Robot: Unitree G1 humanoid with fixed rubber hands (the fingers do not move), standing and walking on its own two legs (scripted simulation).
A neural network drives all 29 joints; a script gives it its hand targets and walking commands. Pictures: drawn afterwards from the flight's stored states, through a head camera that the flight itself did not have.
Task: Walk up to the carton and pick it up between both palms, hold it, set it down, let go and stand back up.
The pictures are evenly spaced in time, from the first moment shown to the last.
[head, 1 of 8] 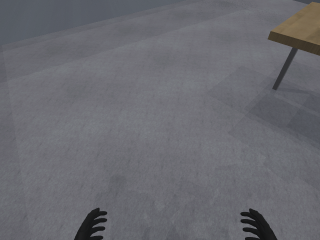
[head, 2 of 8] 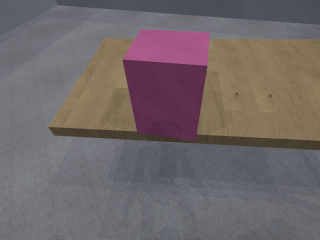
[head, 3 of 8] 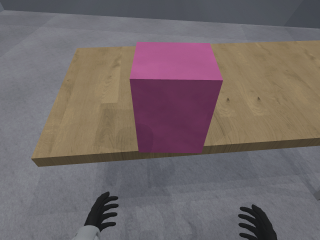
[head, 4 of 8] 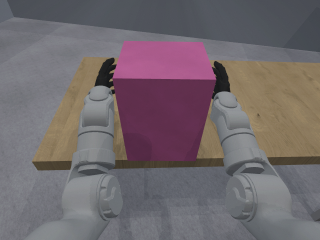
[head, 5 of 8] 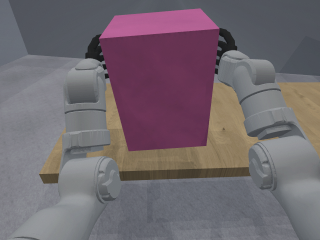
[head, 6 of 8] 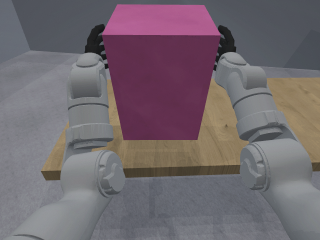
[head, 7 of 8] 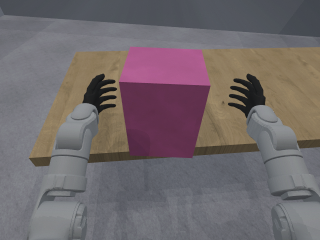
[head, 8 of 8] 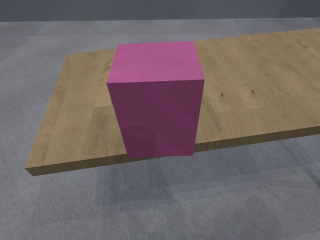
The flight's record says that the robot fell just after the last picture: no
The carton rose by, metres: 0.20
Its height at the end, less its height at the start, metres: +0.00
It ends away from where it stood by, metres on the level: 0.02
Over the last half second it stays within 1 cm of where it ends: yes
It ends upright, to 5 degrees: yes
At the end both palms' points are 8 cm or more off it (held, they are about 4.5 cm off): yes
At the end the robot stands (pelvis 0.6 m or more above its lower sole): yes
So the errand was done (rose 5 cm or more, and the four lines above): yes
